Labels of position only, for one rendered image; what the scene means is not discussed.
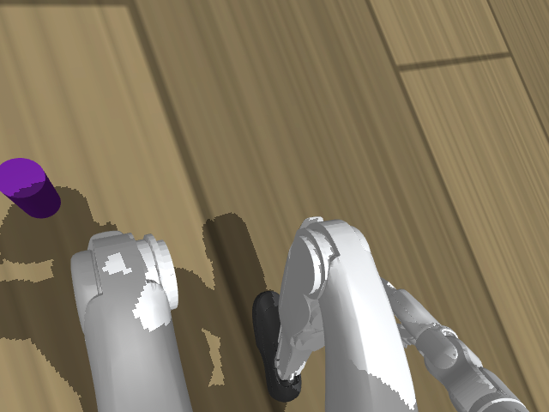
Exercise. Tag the right robot hand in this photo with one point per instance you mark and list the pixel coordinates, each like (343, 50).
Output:
(415, 319)

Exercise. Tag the right robot arm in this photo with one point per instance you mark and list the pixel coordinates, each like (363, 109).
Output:
(471, 387)

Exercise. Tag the can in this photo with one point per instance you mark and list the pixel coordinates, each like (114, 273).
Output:
(25, 183)

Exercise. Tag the right robot foot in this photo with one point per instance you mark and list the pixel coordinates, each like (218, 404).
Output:
(266, 324)

